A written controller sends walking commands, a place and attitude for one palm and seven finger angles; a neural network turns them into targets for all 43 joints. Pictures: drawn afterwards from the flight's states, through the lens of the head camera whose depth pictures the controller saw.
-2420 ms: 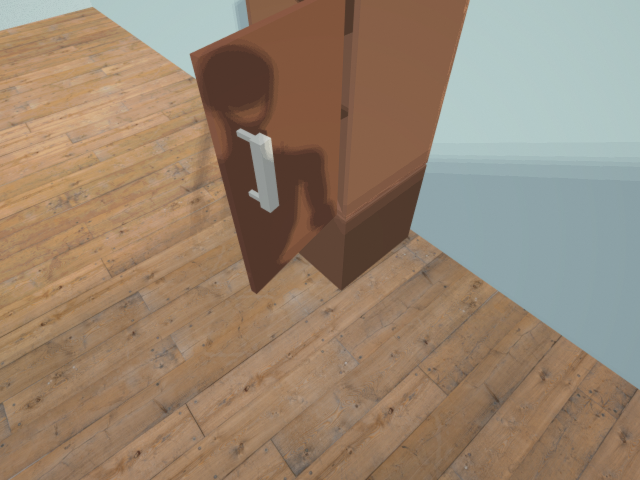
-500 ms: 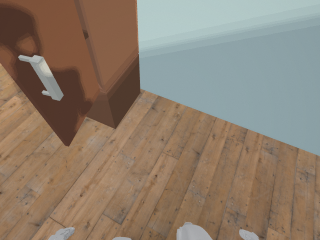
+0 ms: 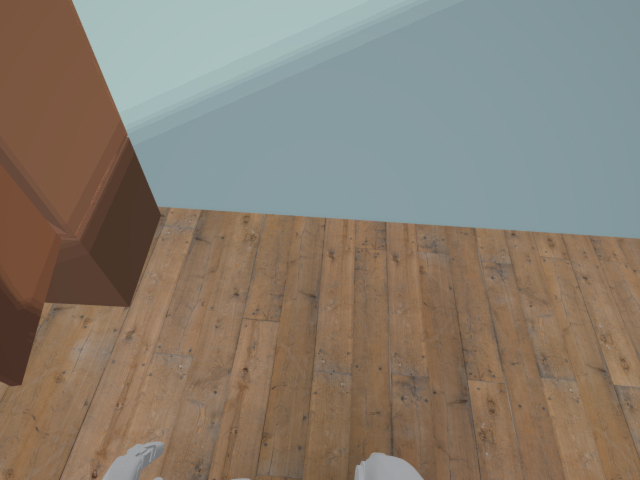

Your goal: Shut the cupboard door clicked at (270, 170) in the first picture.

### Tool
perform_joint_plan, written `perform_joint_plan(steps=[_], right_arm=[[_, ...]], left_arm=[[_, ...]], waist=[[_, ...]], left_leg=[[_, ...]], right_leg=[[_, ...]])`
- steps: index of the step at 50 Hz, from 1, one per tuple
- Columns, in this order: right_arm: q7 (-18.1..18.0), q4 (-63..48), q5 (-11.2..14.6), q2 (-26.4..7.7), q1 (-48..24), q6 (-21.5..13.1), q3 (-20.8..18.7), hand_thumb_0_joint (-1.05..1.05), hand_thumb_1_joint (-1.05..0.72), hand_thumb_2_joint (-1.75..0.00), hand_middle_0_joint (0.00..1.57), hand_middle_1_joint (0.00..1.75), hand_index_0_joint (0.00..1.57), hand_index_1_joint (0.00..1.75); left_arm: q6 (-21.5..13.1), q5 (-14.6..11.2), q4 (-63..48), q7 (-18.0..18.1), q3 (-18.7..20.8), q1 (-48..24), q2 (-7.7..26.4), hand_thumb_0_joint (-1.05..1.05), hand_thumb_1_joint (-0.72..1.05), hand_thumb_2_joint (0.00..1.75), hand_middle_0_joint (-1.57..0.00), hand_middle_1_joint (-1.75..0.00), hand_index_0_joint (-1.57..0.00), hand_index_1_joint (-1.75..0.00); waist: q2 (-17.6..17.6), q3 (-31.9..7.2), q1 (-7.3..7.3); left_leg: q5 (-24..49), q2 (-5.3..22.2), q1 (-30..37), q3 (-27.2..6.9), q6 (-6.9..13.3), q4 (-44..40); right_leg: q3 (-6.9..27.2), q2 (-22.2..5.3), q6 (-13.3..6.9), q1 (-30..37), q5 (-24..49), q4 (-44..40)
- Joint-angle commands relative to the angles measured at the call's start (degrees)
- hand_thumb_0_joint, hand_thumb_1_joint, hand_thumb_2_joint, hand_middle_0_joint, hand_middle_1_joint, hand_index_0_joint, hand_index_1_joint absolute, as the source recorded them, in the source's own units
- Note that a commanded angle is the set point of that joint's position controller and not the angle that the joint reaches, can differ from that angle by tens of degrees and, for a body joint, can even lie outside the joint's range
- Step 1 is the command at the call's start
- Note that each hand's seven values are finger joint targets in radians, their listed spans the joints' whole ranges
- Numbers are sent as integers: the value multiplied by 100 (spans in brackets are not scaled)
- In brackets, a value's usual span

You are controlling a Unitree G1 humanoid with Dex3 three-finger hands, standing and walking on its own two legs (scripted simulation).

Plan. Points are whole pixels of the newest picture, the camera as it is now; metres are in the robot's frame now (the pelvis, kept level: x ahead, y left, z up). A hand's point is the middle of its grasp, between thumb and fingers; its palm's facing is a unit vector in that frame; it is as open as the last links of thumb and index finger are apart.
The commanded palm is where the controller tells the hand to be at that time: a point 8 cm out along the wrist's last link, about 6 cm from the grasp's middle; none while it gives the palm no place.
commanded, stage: walk around to get in front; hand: left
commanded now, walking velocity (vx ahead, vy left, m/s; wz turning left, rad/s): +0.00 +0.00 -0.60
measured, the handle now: out of the picture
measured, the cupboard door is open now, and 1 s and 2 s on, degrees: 100 100 100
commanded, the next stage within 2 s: none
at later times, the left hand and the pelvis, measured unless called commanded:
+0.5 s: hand (216, 460) +0.16 +0.15 -0.17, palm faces -0.29 -0.94 -0.21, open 7.4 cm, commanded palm none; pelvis +0.00 -0.02 -0.01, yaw -19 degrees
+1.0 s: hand (272, 445) +0.18 +0.07 -0.18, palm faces -0.54 -0.81 -0.22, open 7.4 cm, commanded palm none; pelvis +0.01 -0.05 -0.01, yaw -36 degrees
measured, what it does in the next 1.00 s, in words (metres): steps on the spot, turning right: right foot, then left foot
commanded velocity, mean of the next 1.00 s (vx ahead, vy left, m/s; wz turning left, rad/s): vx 0.00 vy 0.00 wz -0.60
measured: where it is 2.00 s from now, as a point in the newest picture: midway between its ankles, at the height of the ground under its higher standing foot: outside the picture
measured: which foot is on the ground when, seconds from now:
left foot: down 0.00-0.12, up 0.14-0.36, down 0.38-0.66, up 0.68-0.96, down 0.98-1.00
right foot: up 0.00-0.10, down 0.12-0.38, up 0.40-0.64, down 0.66-0.98, up 1.00-1.00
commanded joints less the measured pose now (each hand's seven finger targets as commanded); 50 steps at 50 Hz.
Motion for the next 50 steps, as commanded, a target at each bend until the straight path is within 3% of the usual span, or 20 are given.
perform_joint_plan(steps=[1,4,6,7,11,17,19,20,25,30,31,32,33,34,38,46,47,48,49,50], right_arm=[[-70,-221,18,-1305,343,-97,-419,0,-90,-90,20,30,20,30],[-9,-275,92,-1289,170,-46,-460,0,-90,-90,20,30,20,30],[21,-714,186,-594,-357,8,-306,0,-90,-90,20,30,20,30],[-14,-738,210,-706,-358,63,-282,0,-90,-90,20,30,20,30],[-30,-500,194,-601,-405,84,-321,0,-90,-90,20,30,20,30],[-58,-274,204,-551,312,17,-324,0,-90,-90,20,30,20,30],[-92,-331,59,-1503,483,-81,-491,0,-90,-90,20,30,20,30],[-139,-453,25,-1694,462,-90,-505,0,-90,-90,20,30,20,30],[-108,-520,-11,-1131,-230,-116,-360,0,-90,-90,20,30,20,30],[-29,-372,52,-1348,26,-36,-478,0,-90,-90,20,30,20,30],[-16,-445,90,-1289,-121,-9,-487,0,-90,-90,20,30,20,30],[5,-598,157,-973,-236,20,-454,0,-90,-90,20,30,20,30],[15,-900,181,-644,-690,51,-334,0,-90,-90,20,30,20,30],[-20,-926,179,-691,-792,89,-318,0,-90,-90,20,30,20,30],[-45,-600,183,-622,-713,114,-329,0,-90,-90,20,30,20,30],[-62,-430,223,-539,-176,27,-313,0,-90,-90,20,30,20,30],[-91,-350,197,-724,37,-23,-343,0,-90,-90,20,30,20,30],[-111,-354,88,-1280,167,-88,-427,0,-90,-90,20,30,20,30],[-129,-468,63,-1578,248,-72,-475,0,-90,-90,20,30,20,30],[-115,-515,15,-1511,156,-95,-440,0,-90,-90,20,30,20,30]], left_arm=[[-184,-51,-509,-15,35,-224,227,0,90,90,-20,-30,-20,-30],[-241,-45,-331,41,100,359,492,0,90,90,-20,-30,-20,-30],[-303,17,-126,201,313,1020,1527,0,90,90,-20,-30,-20,-30],[-279,-34,-137,230,296,1092,1634,0,90,90,-20,-30,-20,-30],[-280,1,-346,364,234,221,982,0,90,90,-20,-30,-20,-30],[-196,-21,-436,290,238,-151,924,0,90,90,-20,-30,-20,-30],[-145,-108,-622,190,96,112,336,0,90,90,-20,-30,-20,-30],[-179,-68,-748,132,156,-101,565,0,90,90,-20,-30,-20,-30],[-122,-16,-495,-25,144,-63,268,0,90,90,-20,-30,-20,-30],[-223,-39,-413,1,93,169,290,0,90,90,-20,-30,-20,-30],[-244,-28,-315,25,144,507,476,0,90,90,-20,-30,-20,-30],[-298,40,-234,98,253,803,1044,0,90,90,-20,-30,-20,-30],[-296,12,-138,190,346,1114,1545,0,90,90,-20,-30,-20,-30],[-269,-27,-141,237,358,1192,1559,0,90,90,-20,-30,-20,-30],[-297,-13,-292,346,249,427,904,0,90,90,-20,-30,-20,-30],[-238,-15,-325,309,265,135,920,0,90,90,-20,-30,-20,-30],[-212,-57,-373,285,221,91,767,0,90,90,-20,-30,-20,-30],[-184,-114,-463,232,155,274,366,0,90,90,-20,-30,-20,-30],[-217,-81,-595,183,117,166,435,0,90,90,-20,-30,-20,-30],[-221,-6,-591,133,188,102,582,0,90,90,-20,-30,-20,-30]], waist=[[1489,-878,-230],[1091,-860,72],[-1577,-846,485],[-1218,-803,530],[-932,-946,46],[-624,-858,-354],[2047,-935,-316],[1403,-827,-370],[1395,-668,-32],[1331,-962,-78],[1018,-954,103],[-497,-977,250],[-1712,-832,548],[-1071,-796,603],[-928,-981,108],[-620,-977,-179],[-183,-1011,-265],[1424,-1068,-248],[1816,-937,-291],[1111,-882,-271]], left_leg=[[2946,1148,916,-391,647,-724],[2157,1009,287,5,203,2],[-2094,-229,-1834,424,-358,2237],[-2137,-163,-1736,-242,-278,2832],[-1169,-200,-1426,-457,-354,2705],[195,-509,621,-246,-229,-245],[71,1771,1243,-2747,686,-1778],[1,2336,515,-3111,1248,-1918],[2106,1132,556,-681,732,-1188],[2452,1132,660,-126,451,-329],[1790,973,197,45,208,107],[341,365,-908,501,-184,1244],[-2206,-295,-1823,252,-342,2457],[-2038,-212,-1875,-371,-268,2980],[-1022,-222,-1569,-549,-372,3007],[0,-582,222,-425,-220,-78],[300,-269,973,-632,-103,-868],[498,1160,1525,-2215,421,-1509],[963,2216,1180,-2982,1072,-1737],[873,2210,656,-2898,1316,-1727]], right_leg=[[-411,38,-73,517,73,-1308],[-320,-28,-267,1839,1599,-3065],[2476,-2275,-1288,2855,4484,-3822],[2468,-2326,-1613,2291,4140,-3741],[1676,-1373,-1354,2064,4468,-3303],[1870,-848,-833,647,2567,-3041],[565,372,-143,-643,-366,-917],[491,113,-86,-482,-769,246],[-18,-182,45,-170,-53,128],[-499,70,-129,1181,785,-2286],[-347,-30,-220,1827,1546,-3022],[1269,-1170,-642,2657,2744,-3714],[2655,-2305,-1333,2576,4158,-3951],[2586,-2289,-1626,2381,4223,-3771],[1714,-1370,-1360,2138,4451,-3382],[2148,-966,-993,1205,3045,-3174],[1886,-630,-692,584,2475,-2845],[1138,219,-311,-408,757,-1742],[453,263,-99,-580,-804,-283],[577,64,-71,-467,-747,613]])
